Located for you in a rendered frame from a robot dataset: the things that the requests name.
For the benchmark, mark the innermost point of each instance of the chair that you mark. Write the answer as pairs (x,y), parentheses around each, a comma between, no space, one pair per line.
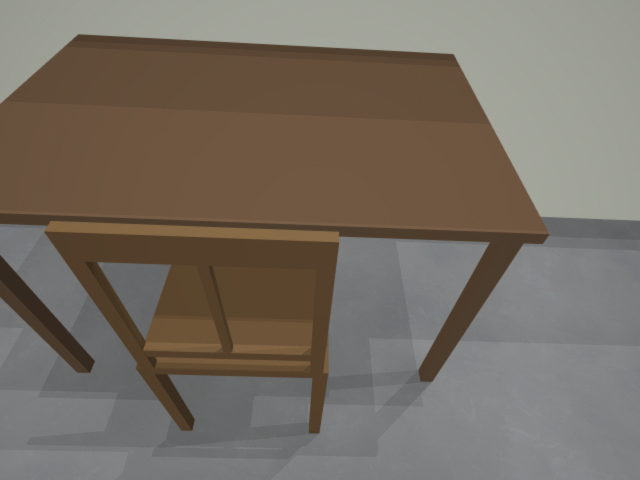
(236,301)

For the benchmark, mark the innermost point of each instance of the table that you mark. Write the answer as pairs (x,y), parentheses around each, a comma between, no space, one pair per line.
(367,143)

